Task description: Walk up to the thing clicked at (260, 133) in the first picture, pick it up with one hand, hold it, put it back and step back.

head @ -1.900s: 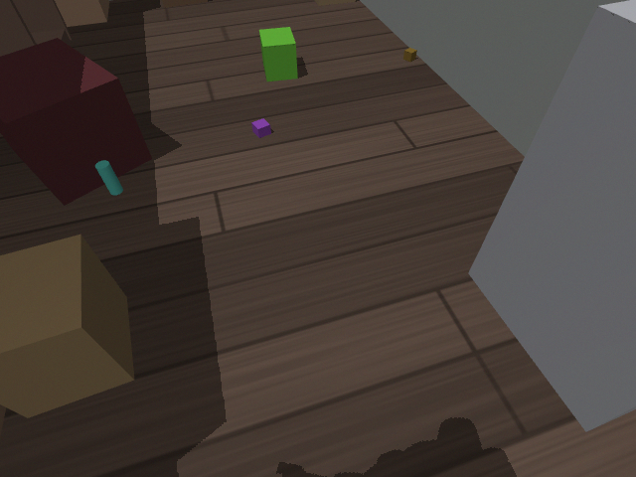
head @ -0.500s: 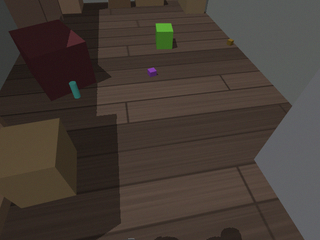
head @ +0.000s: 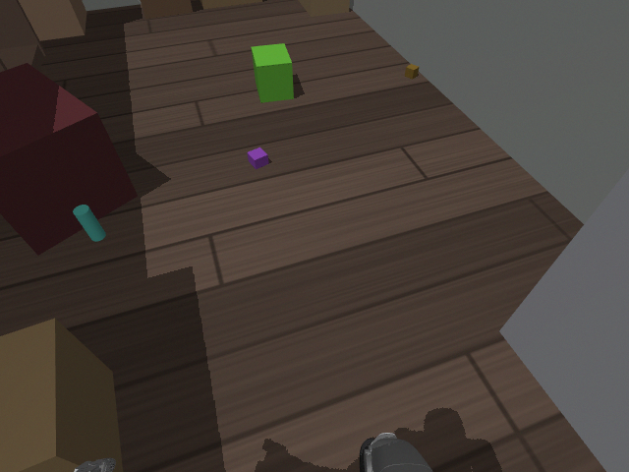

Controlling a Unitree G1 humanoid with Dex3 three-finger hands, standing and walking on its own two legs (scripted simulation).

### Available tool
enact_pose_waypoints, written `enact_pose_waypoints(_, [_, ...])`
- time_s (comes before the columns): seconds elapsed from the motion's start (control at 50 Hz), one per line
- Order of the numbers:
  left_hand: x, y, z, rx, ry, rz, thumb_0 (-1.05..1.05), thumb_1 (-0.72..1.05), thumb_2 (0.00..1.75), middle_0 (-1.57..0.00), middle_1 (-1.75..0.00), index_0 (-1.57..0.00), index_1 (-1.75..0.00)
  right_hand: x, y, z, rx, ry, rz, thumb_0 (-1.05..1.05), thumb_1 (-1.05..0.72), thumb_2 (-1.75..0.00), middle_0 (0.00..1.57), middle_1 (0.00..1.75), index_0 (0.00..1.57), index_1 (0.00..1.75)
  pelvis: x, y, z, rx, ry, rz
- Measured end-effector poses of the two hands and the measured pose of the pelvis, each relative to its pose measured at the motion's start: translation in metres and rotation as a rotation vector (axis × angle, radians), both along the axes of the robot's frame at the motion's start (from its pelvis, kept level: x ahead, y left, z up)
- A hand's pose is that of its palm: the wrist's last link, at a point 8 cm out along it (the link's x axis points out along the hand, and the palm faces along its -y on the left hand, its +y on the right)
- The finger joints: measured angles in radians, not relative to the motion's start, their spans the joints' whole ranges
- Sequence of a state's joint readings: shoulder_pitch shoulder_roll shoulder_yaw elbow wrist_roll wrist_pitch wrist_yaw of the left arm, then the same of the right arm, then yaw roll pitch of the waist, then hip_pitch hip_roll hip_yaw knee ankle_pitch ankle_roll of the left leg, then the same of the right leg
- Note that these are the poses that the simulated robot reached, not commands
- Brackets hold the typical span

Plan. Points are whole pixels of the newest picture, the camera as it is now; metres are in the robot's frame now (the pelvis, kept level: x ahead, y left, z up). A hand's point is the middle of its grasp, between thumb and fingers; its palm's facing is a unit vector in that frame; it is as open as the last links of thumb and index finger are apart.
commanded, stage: walk up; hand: left
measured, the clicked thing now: (258, 158) +1.62 +0.19 -0.74
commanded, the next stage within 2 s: none
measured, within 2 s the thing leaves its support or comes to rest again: neither
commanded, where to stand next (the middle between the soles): +1.25 -0.01 m, yaw +3 degrees
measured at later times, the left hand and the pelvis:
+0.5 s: hand (154, 378) +0.31 +0.26 -0.15, palm faces +0.04 -0.94 -0.35, open 7.4 cm; pelvis +0.29 -0.02 -0.01, yaw +2 degrees
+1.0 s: hand (191, 221) +0.64 +0.24 -0.13, palm faces -0.01 -0.91 -0.42, open 7.4 cm; pelvis +0.55 -0.05 -0.02, yaw +2 degrees
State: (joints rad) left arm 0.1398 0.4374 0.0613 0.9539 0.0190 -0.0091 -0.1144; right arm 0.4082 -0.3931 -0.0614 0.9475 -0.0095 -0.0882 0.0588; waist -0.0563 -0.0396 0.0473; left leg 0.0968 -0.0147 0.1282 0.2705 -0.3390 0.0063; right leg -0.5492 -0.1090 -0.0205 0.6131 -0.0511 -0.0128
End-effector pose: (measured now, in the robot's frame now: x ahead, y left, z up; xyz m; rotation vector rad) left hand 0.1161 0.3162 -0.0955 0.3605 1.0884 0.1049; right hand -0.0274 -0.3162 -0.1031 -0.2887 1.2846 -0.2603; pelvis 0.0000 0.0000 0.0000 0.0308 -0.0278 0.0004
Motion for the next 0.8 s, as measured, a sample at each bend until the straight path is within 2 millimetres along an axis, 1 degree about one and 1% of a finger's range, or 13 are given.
enact_pose_waypoints(0.06, [0.065, -0.018, -0.001, 0.007, -0.055, -0.016, 0.01, 0.9, 0.9, -0.2, -0.3, -0.2, -0.3, 0.03, -0.013, -0.016, 0.006, 0.044, -0.004, 0.01, -0.9, -0.89, 0.21, 0.3, 0.2, 0.3, 0.043, -0.013, -0.011, 0.001, 0.012, 0.012])
enact_pose_waypoints(0.1, [0.105, -0.032, -0.003, 0.013, -0.107, -0.018, 0.0, 0.9, 0.9, -0.2, -0.3, -0.2, -0.3, 0.056, -0.024, -0.028, 0.004, 0.074, 0.005, 0.01, -0.9, -0.89, 0.21, 0.3, 0.2, 0.3, 0.069, -0.022, -0.019, -0.027, 0.01, 0.012])
enact_pose_waypoints(0.12, [0.12, -0.039, -0.002, 0.013, -0.132, -0.022, 0.0, 0.9, 0.9, -0.2, -0.3, -0.2, -0.3, 0.071, -0.028, -0.031, 0.005, 0.078, 0.004, 0.01, -0.9, -0.89, 0.21, 0.3, 0.2, 0.3, 0.08, -0.026, -0.021, -0.035, 0.007, 0.014])
enact_pose_waypoints(0.16, [0.142, -0.049, 0.002, 0.002, -0.169, -0.013, 0.0, 0.9, 0.9, -0.2, -0.3, -0.2, -0.3, 0.108, -0.032, -0.03, 0.011, 0.062, 0.022, 0.01, -0.9, -0.89, 0.21, 0.3, 0.2, 0.3, 0.1, -0.033, -0.018, -0.026, -0.001, 0.02])
enact_pose_waypoints(0.24, [0.158, -0.059, 0.011, -0.006, -0.154, 0.029, 0.0, 0.9, 0.9, -0.2, -0.3, -0.2, -0.3, 0.193, -0.037, -0.016, 0.017, -0.034, 0.08, 0.01, -0.9, -0.9, 0.2, 0.3, 0.2, 0.3, 0.142, -0.038, -0.004, -0.028, -0.008, 0.023])
enact_pose_waypoints(0.32, [0.162, -0.054, 0.009, 0.001, -0.078, 0.061, 0.0, 0.9, 0.9, -0.21, -0.3, -0.2, -0.3, 0.273, -0.041, 0.0, 0.009, -0.123, 0.137, 0.01, -0.9, -0.9, 0.2, 0.3, 0.2, 0.3, 0.184, -0.039, 0.003, -0.041, -0.002, 0.022])
enact_pose_waypoints(0.4, [0.166, -0.039, 0.001, 0.008, -0.003, 0.105, 0.0, 0.9, 0.9, -0.21, -0.3, -0.2, -0.3, 0.345, -0.039, 0.011, -0.009, -0.154, 0.189, 0.0, -0.9, -0.9, 0.2, 0.3, 0.2, 0.3, 0.229, -0.036, 0.003, -0.056, 0.004, 0.03])
enact_pose_waypoints(0.46, [0.175, -0.024, -0.009, 0.011, 0.048, 0.141, 0.0, 0.9, 0.9, -0.21, -0.3, -0.2, -0.3, 0.4, -0.031, 0.014, -0.023, -0.17, 0.224, 0.0, -0.9, -0.9, 0.2, 0.3, 0.2, 0.3, 0.266, -0.029, -0.002, -0.067, 0.006, 0.034])
enact_pose_waypoints(0.56, [0.207, 0.004, -0.037, 0.024, 0.131, 0.188, 0.0, 0.9, 0.9, -0.2, -0.3, -0.2, -0.3, 0.488, -0.008, 0.011, -0.059, -0.229, 0.269, 0.0, -0.9, -0.9, 0.2, 0.3, 0.2, 0.3, 0.33, -0.011, -0.02, -0.039, 0.007, 0.037])
enact_pose_waypoints(0.6, [0.228, 0.005, -0.038, 0.024, 0.154, 0.187, 0.0, 0.9, 0.9, -0.2, -0.3, -0.2, -0.3, 0.51, 0.0, 0.015, -0.055, -0.267, 0.259, 0.0, -0.9, -0.9, 0.2, 0.3, 0.2, 0.3, 0.348, -0.006, -0.018, -0.041, 0.004, 0.035])
enact_pose_waypoints(0.64, [0.254, 0.005, -0.034, 0.018, 0.155, 0.162, 0.01, 0.9, 0.9, -0.2, -0.3, -0.2, -0.3, 0.524, 0.006, 0.021, -0.044, -0.286, 0.232, 0.0, -0.9, -0.9, 0.2, 0.3, 0.2, 0.3, 0.367, -0.005, -0.012, -0.037, -0.001, 0.029])
enact_pose_waypoints(0.72, [0.312, 0.001, -0.022, 0.001, 0.104, 0.121, 0.01, 0.9, 0.9, -0.2, -0.3, -0.2, -0.3, 0.538, 0.009, 0.027, -0.03, -0.265, 0.199, 0.0, -0.9, -0.89, 0.21, 0.3, 0.2, 0.3, 0.404, -0.005, -0.001, -0.024, -0.007, 0.018])
enact_pose_waypoints(0.8, [0.368, -0.005, -0.011, 0.0, 0.07, 0.084, 0.0, 0.9, 0.9, -0.2, -0.3, -0.2, -0.3, 0.548, -0.002, 0.022, -0.019, -0.217, 0.174, 0.0, -0.9, -0.89, 0.21, 0.3, 0.2, 0.3, 0.441, -0.01, 0.003, -0.014, -0.011, 0.013])
